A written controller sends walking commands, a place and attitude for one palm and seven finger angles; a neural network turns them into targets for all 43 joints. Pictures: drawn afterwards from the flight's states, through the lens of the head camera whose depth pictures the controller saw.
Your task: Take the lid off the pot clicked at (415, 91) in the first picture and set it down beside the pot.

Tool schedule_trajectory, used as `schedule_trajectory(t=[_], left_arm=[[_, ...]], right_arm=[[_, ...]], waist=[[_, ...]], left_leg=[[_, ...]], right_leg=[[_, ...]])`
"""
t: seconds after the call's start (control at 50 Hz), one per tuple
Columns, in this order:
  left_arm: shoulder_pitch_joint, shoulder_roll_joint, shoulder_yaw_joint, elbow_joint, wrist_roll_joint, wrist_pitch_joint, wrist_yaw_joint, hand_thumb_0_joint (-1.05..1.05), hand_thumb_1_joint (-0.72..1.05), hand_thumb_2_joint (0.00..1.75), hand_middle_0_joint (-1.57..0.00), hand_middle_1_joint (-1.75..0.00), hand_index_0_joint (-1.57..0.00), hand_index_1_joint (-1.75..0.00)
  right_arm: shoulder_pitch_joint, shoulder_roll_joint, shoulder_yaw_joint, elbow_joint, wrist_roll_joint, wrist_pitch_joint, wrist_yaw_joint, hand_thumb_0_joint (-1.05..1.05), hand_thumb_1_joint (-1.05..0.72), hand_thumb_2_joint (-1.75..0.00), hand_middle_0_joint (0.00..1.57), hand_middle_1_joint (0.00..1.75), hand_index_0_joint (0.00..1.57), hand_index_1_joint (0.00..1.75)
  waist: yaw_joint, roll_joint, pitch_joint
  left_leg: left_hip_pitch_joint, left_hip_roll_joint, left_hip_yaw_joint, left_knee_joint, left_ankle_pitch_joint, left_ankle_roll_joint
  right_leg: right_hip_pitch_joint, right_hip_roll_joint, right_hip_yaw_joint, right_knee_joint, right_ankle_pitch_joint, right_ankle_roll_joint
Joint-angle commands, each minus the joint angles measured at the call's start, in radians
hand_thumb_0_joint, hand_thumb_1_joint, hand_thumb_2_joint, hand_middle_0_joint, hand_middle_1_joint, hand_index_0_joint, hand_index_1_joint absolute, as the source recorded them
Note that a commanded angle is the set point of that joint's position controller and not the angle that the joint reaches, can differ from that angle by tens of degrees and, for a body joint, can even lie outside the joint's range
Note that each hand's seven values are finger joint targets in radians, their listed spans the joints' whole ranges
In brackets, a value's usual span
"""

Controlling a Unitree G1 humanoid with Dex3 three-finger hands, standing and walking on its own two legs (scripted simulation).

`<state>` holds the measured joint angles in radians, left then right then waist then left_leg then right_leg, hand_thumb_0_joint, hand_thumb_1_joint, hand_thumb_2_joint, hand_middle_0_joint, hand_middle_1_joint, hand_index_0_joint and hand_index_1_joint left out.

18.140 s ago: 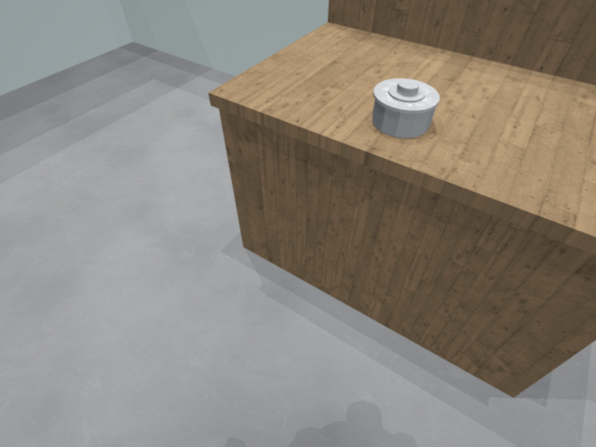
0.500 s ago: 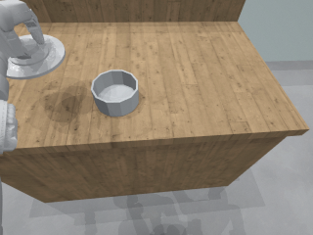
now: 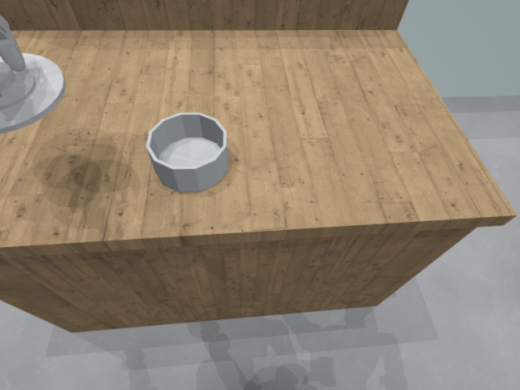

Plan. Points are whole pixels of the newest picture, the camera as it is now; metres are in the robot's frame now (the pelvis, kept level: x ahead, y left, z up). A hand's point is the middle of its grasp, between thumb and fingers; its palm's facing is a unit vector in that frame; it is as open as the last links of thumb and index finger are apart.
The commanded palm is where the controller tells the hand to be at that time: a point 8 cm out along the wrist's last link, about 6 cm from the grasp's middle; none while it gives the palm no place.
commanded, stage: move the lid sideways beside the pot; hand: left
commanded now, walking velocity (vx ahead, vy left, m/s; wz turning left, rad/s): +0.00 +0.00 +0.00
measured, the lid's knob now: out of the picture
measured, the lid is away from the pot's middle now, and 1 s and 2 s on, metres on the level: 0.23 0.23 0.24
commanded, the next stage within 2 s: lower the lid onto the table in 0.10 s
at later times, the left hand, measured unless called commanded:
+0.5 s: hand out of the picture +0.48 +0.31 +0.20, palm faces -0.38 -0.11 -0.92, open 8.0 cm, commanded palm +0.52 +0.32 +0.27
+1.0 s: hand (13, 105) +0.50 +0.31 +0.16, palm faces -0.42 -0.14 -0.89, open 8.0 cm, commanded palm +0.54 +0.32 +0.24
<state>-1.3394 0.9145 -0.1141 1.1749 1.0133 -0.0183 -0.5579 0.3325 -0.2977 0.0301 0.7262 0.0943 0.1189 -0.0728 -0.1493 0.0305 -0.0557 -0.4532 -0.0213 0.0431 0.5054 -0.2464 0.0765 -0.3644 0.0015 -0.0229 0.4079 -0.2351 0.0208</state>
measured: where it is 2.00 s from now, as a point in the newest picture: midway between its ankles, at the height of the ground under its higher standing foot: outside the picture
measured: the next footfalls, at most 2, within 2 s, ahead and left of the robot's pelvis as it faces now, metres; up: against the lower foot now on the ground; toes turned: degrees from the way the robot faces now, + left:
none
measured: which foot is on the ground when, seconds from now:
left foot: down 0.00-1.00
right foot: down 0.00-1.00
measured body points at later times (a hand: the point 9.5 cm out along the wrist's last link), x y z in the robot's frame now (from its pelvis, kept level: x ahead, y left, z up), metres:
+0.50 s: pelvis +0.00 +0.01 +0.00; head +0.07 +0.02 +0.44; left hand +0.49 +0.32 +0.25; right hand +0.01 -0.28 -0.12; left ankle -0.01 +0.07 -0.74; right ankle -0.03 -0.14 -0.74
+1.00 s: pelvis +0.00 +0.01 -0.01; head +0.09 +0.03 +0.43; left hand +0.52 +0.32 +0.21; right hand -0.03 -0.27 -0.12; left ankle -0.01 +0.07 -0.74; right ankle -0.03 -0.14 -0.74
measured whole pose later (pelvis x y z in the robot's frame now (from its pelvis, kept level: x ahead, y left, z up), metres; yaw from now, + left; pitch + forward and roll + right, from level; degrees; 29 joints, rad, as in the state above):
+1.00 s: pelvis +0.00 +0.01 -0.01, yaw -1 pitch +14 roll -3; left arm -1.32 0.89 -0.13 1.26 1.01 -0.05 -0.52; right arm 0.37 -0.29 0.03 0.74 0.10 0.12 -0.08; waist -0.18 0.02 -0.07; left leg -0.55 -0.02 0.06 0.59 -0.29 0.09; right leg -0.46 0.00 -0.01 0.47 -0.26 0.04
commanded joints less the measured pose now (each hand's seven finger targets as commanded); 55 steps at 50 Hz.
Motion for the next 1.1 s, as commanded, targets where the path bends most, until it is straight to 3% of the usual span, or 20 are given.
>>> schedule_trajectory(t=[0.0, 0.04, 0.08, 0.12, 0.14, 0.18, 0.22, 0.28, 0.32, 0.38, 0.48, 0.52, 0.6, 0.62, 0.66, 0.72, 0.78, 0.84, 0.92, 1.08], left_arm=[[-0.554, 0.252, 0.035, -0.223, -0.010, 0.001, 0.049, 0.00, 0.65, 1.01, -0.75, -1.06, -0.75, -1.06], [-0.561, 0.205, 0.003, -0.260, -0.022, 0.002, 0.044, 0.00, 0.65, 1.01, -0.75, -1.06, -0.75, -1.06], [-0.543, 0.256, 0.042, -0.240, -0.010, 0.004, 0.042, 0.00, 0.65, 1.01, -0.75, -1.06, -0.75, -1.06], [-0.546, 0.242, 0.030, -0.237, -0.018, 0.002, 0.038, 0.00, 0.65, 1.01, -0.75, -1.06, -0.75, -1.06], [-0.560, 0.202, -0.001, -0.268, -0.037, 0.000, 0.033, 0.00, 0.65, 1.01, -0.75, -1.06, -0.75, -1.06], [-0.600, 0.214, 0.006, -0.296, -0.027, 0.003, 0.036, 0.00, 0.65, 1.01, -0.75, -1.06, -0.75, -1.06], [-0.541, 0.193, -0.004, -0.178, -0.031, 0.022, 0.030, 0.00, 0.65, 1.01, -0.75, -1.06, -0.75, -1.06], [-0.524, 0.229, 0.012, -0.161, -0.032, 0.018, 0.032, 0.00, 0.65, 1.01, -0.75, -1.06, -0.75, -1.06], [-0.540, 0.216, -0.007, -0.168, -0.027, 0.012, 0.037, 0.00, 0.65, 1.01, -0.75, -1.06, -0.75, -1.06], [-0.601, 0.231, 0.007, -0.246, -0.014, -0.001, 0.052, 0.00, 0.65, 1.01, -0.75, -1.06, -0.75, -1.06], [-0.530, 0.290, 0.062, -0.190, -0.020, -0.025, 0.059, 0.00, 0.65, 1.01, -0.75, -1.06, -0.75, -1.06], [-0.539, 0.257, 0.034, -0.179, -0.024, -0.023, 0.057, 0.00, 0.65, 1.01, -0.75, -1.06, -0.75, -1.06], [-0.554, 0.209, 0.010, -0.176, -0.009, -0.019, 0.065, 0.00, 0.65, 1.01, -0.75, -1.06, -0.75, -1.06], [-0.532, 0.214, 0.014, -0.146, -0.009, -0.019, 0.064, 0.00, 0.65, 1.01, -0.75, -1.06, -0.75, -1.06], [-0.546, 0.246, 0.049, -0.184, -0.013, -0.021, 0.068, 0.00, 0.65, 1.01, -0.75, -1.06, -0.75, -1.06], [-0.515, 0.197, 0.007, -0.118, -0.021, -0.018, 0.066, 0.00, 0.65, 1.01, -0.75, -1.06, -0.75, -1.06], [-0.587, 0.220, 0.023, -0.197, -0.008, -0.025, 0.079, 0.00, 0.65, 1.01, -0.75, -1.06, -0.75, -1.06], [-0.543, 0.253, 0.051, -0.181, -0.008, -0.038, 0.084, 0.00, 0.65, 1.01, -0.75, -1.06, -0.75, -1.06], [-0.525, 0.249, 0.041, -0.132, -0.008, -0.030, 0.088, 0.00, 0.65, 1.01, -0.75, -1.06, -0.75, -1.06], [-0.533, 0.290, 0.073, -0.160, 0.012, -0.033, 0.108, 0.00, 0.65, 1.01, -0.75, -1.06, -0.75, -1.06]], right_arm=[[0.083, -0.184, -0.060, -0.059, -0.001, -0.010, -0.016, 0.00, -0.90, -0.90, 0.20, 0.30, 0.20, 0.30], [0.081, -0.187, -0.066, -0.055, 0.001, -0.013, -0.013, 0.00, -0.90, -0.90, 0.20, 0.30, 0.20, 0.30], [0.081, -0.184, -0.062, -0.056, -0.002, -0.006, -0.012, 0.00, -0.90, -0.90, 0.20, 0.30, 0.20, 0.30], [0.081, -0.183, -0.062, -0.055, 0.000, -0.006, -0.015, 0.00, -0.90, -0.90, 0.20, 0.30, 0.20, 0.30], [0.080, -0.188, -0.063, -0.052, 0.006, -0.004, -0.015, 0.00, -0.90, -0.90, 0.20, 0.30, 0.20, 0.30], [0.081, -0.184, -0.065, -0.048, 0.000, -0.005, -0.014, 0.00, -0.90, -0.90, 0.20, 0.30, 0.20, 0.30], [0.091, -0.185, -0.060, -0.038, 0.005, -0.016, -0.013, 0.00, -0.90, -0.90, 0.20, 0.30, 0.20, 0.30], [0.081, -0.192, -0.053, -0.046, 0.008, -0.011, -0.014, 0.00, -0.90, -0.90, 0.20, 0.30, 0.20, 0.30], [0.083, -0.192, -0.052, -0.045, 0.008, -0.016, -0.017, 0.00, -0.90, -0.90, 0.20, 0.30, 0.20, 0.30], [0.093, -0.189, -0.058, -0.050, 0.003, -0.028, -0.023, 0.00, -0.90, -0.90, 0.20, 0.30, 0.20, 0.30], [0.107, -0.193, -0.053, -0.051, -0.001, -0.033, -0.030, 0.00, -0.90, -0.90, 0.20, 0.30, 0.20, 0.30], [0.104, -0.194, -0.054, -0.050, 0.004, -0.029, -0.028, 0.00, -0.90, -0.90, 0.20, 0.30, 0.20, 0.30], [0.129, -0.193, -0.061, -0.042, -0.001, -0.031, -0.022, 0.00, -0.90, -0.90, 0.20, 0.30, 0.20, 0.30], [0.137, -0.196, -0.060, -0.039, -0.001, -0.032, -0.021, 0.00, -0.90, -0.90, 0.20, 0.30, 0.20, 0.30], [0.138, -0.199, -0.064, -0.039, -0.003, -0.027, -0.022, 0.00, -0.90, -0.90, 0.20, 0.30, 0.20, 0.30], [0.151, -0.199, -0.063, -0.032, 0.001, -0.024, -0.022, 0.00, -0.90, -0.90, 0.20, 0.30, 0.20, 0.30], [0.161, -0.200, -0.068, -0.030, -0.005, -0.022, -0.023, 0.00, -0.90, -0.90, 0.20, 0.30, 0.20, 0.30], [0.163, -0.198, -0.063, -0.028, -0.005, -0.025, -0.028, 0.00, -0.90, -0.90, 0.20, 0.30, 0.20, 0.30], [0.169, -0.199, -0.062, -0.025, -0.001, -0.016, -0.029, 0.00, -0.90, -0.90, 0.20, 0.30, 0.20, 0.30], [0.171, -0.196, -0.061, -0.034, -0.003, -0.006, -0.033, 0.00, -0.90, -0.90, 0.20, 0.30, 0.20, 0.30]], waist=[[0.004, 0.132, -0.420], [0.003, 0.183, -0.424], [0.004, 0.140, -0.435], [-0.001, 0.131, -0.423], [-0.003, 0.147, -0.435], [-0.005, 0.173, -0.459], [-0.011, 0.118, -0.383], [-0.007, 0.067, -0.390], [-0.008, 0.088, -0.383], [-0.006, 0.157, -0.449], [-0.001, 0.118, -0.432], [-0.004, 0.116, -0.402], [-0.007, 0.180, -0.411], [-0.009, 0.151, -0.396], [-0.005, 0.132, -0.457], [-0.019, 0.093, -0.415], [-0.016, 0.187, -0.488], [-0.010, 0.169, -0.483], [-0.022, 0.132, -0.451], [-0.015, 0.213, -0.503]], left_leg=[[0.417, 0.022, -0.070, 0.025, 0.523, 0.019], [0.459, 0.029, -0.071, 0.033, 0.559, 0.016], [0.438, 0.026, -0.069, 0.039, 0.550, 0.021], [0.417, 0.021, -0.066, 0.034, 0.505, 0.024], [0.453, 0.029, -0.073, 0.033, 0.563, 0.020], [0.481, 0.026, -0.080, 0.036, 0.551, 0.019], [0.418, 0.019, -0.074, 0.024, 0.449, 0.021], [0.356, 0.013, -0.059, 0.020, 0.389, 0.022], [0.348, 0.011, -0.055, 0.015, 0.351, 0.021], [0.436, 0.021, -0.077, 0.028, 0.440, 0.017], [0.385, 0.017, -0.072, 0.033, 0.397, 0.015], [0.367, 0.019, -0.072, 0.025, 0.372, 0.013], [0.434, 0.029, -0.096, 0.044, 0.479, -0.001], [0.415, 0.028, -0.097, 0.043, 0.454, -0.002], [0.441, 0.033, -0.099, 0.056, 0.515, -0.003], [0.380, 0.024, -0.085, 0.054, 0.441, 0.006], [0.466, 0.031, -0.106, 0.072, 0.561, -0.013], [0.457, 0.036, -0.104, 0.083, 0.591, -0.018], [0.382, 0.026, -0.086, 0.084, 0.493, -0.006], [0.423, 0.033, -0.095, 0.125, 0.597, -0.023]], right_leg=[[-0.019, 0.056, -0.029, -0.017, 0.301, -0.039], [-0.050, 0.052, -0.032, -0.021, 0.301, -0.044], [-0.033, 0.059, -0.028, -0.015, 0.301, -0.037], [-0.029, 0.058, -0.030, -0.017, 0.293, -0.037], [-0.044, 0.052, -0.033, -0.018, 0.309, -0.040], [-0.062, 0.061, -0.031, -0.021, 0.272, -0.037], [-0.064, 0.062, -0.039, -0.022, 0.244, -0.037], [-0.022, 0.056, -0.030, -0.009, 0.258, -0.035], [-0.023, 0.056, -0.031, -0.008, 0.245, -0.038], [-0.051, 0.062, -0.030, -0.005, 0.238, -0.041], [-0.032, 0.061, -0.029, 0.005, 0.235, -0.038], [-0.047, 0.060, -0.032, 0.005, 0.227, -0.040], [-0.122, 0.070, -0.040, 0.008, 0.212, -0.044], [-0.124, 0.072, -0.041, 0.009, 0.199, -0.042], [-0.105, 0.072, -0.032, 0.019, 0.232, -0.038], [-0.114, 0.072, -0.035, 0.022, 0.225, -0.035], [-0.148, 0.077, -0.033, 0.028, 0.231, -0.040], [-0.142, 0.078, -0.034, 0.034, 0.245, -0.040], [-0.134, 0.077, -0.029, 0.044, 0.243, -0.033], [-0.170, 0.082, -0.026, 0.069, 0.255, -0.033]])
